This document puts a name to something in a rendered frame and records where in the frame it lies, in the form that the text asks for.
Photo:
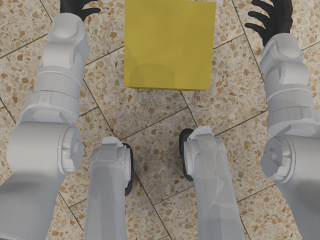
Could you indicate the right robot upper arm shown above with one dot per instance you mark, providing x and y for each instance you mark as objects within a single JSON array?
[{"x": 293, "y": 163}]

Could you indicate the robot left shin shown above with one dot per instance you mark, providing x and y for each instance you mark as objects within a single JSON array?
[{"x": 95, "y": 153}]

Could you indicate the left robot forearm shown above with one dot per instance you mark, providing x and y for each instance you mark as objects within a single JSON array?
[{"x": 55, "y": 97}]

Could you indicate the left robot hand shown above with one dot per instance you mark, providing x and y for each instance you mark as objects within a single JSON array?
[{"x": 75, "y": 7}]

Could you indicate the left robot upper arm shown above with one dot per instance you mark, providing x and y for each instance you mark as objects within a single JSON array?
[{"x": 40, "y": 155}]

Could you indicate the right robot hand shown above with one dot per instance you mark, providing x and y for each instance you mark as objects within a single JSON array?
[{"x": 280, "y": 20}]

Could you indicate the right robot forearm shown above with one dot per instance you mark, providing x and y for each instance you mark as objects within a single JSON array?
[{"x": 288, "y": 90}]

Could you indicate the robot left thigh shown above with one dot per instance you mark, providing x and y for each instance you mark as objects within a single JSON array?
[{"x": 105, "y": 208}]

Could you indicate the carton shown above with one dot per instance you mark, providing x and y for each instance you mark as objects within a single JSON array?
[{"x": 168, "y": 44}]

